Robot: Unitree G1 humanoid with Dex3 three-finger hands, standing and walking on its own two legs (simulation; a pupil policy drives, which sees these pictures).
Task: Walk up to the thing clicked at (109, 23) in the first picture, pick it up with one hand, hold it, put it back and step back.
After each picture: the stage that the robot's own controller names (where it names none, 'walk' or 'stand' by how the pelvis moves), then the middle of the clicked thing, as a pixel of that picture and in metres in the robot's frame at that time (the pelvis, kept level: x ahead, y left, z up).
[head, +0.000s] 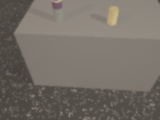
stand; (112, 15) +1.03 -0.20 -0.09
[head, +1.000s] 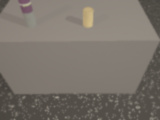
walk; (88, 17) +0.96 +0.01 -0.07
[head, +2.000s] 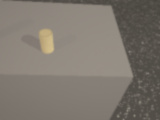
walk; (46, 41) +0.66 +0.21 -0.06
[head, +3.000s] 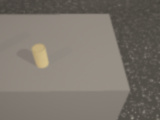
stand; (40, 56) +0.61 +0.24 -0.08
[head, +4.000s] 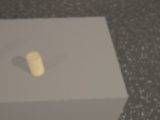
stand; (35, 64) +0.56 +0.25 -0.09
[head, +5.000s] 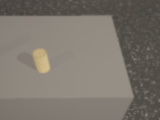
stand; (41, 61) +0.57 +0.23 -0.09
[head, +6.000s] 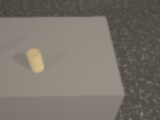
stand; (35, 60) +0.59 +0.26 -0.10
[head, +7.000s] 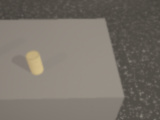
stand; (35, 63) +0.58 +0.27 -0.10
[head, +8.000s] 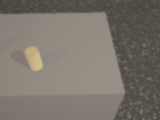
rise first; (34, 58) +0.58 +0.26 -0.09
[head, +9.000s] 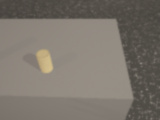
rise first; (44, 61) +0.59 +0.25 -0.09
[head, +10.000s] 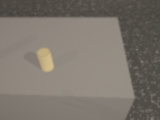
go down; (45, 60) +0.59 +0.25 -0.09
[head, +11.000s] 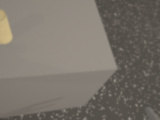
go down; out of the picture +0.58 +0.24 -0.02
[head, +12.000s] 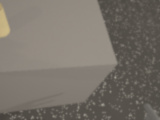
close in; out of the picture +0.60 +0.24 +0.00
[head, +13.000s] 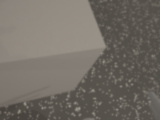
close; out of the picture +0.61 +0.27 +0.04
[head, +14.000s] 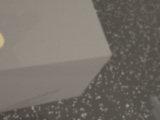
lift; out of the picture +0.52 +0.22 +0.02
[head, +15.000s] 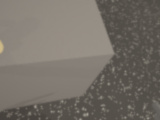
lift; out of the picture +0.50 +0.23 +0.02
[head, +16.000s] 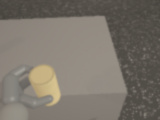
lift; (46, 86) +0.30 +0.12 +0.12
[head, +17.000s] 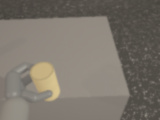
hold; (46, 82) +0.33 +0.13 +0.10
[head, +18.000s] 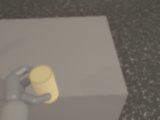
hold; (45, 85) +0.32 +0.13 +0.09
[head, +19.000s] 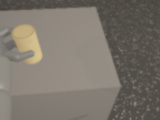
crouch; (28, 45) +0.45 +0.16 +0.13
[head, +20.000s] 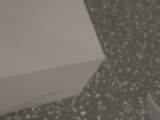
lower; out of the picture +0.55 +0.23 +0.06
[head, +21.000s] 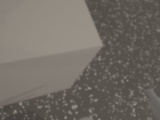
lower; out of the picture +0.56 +0.22 +0.04
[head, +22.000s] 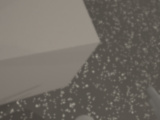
lower; out of the picture +0.57 +0.23 +0.04
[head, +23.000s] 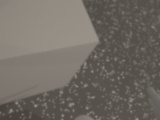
lower; out of the picture +0.57 +0.23 +0.04
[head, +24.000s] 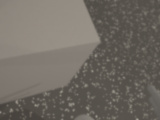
rest; out of the picture +0.57 +0.23 +0.04
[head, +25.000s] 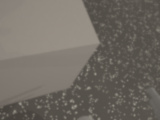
withdraw; out of the picture +0.57 +0.21 +0.04
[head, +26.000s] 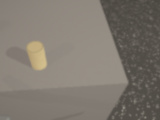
sink last; (37, 56) +0.53 +0.18 -0.03
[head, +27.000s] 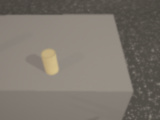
stand; (50, 62) +0.55 +0.19 -0.04
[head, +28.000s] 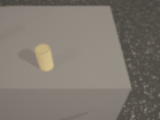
stand; (44, 57) +0.54 +0.20 -0.03
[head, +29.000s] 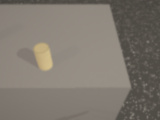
stand; (43, 57) +0.54 +0.20 -0.03
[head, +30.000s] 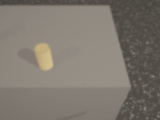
stand; (44, 57) +0.55 +0.19 -0.03
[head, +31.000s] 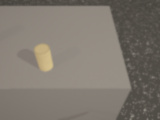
stand; (44, 57) +0.54 +0.19 -0.03
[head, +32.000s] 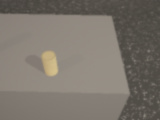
stand; (50, 63) +0.55 +0.19 -0.08
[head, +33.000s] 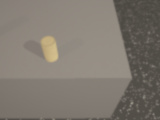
walk; (49, 49) +0.58 +0.17 -0.08
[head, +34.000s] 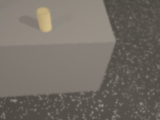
walk; (44, 20) +0.77 +0.23 -0.08
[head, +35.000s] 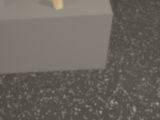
walk; out of the picture +1.10 +0.22 -0.07
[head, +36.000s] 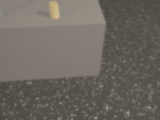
stand; (54, 10) +1.13 +0.23 -0.09
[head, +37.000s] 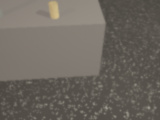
stand; (53, 10) +1.13 +0.23 -0.10
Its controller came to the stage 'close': yes
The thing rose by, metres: 0.20
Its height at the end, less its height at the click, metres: +0.00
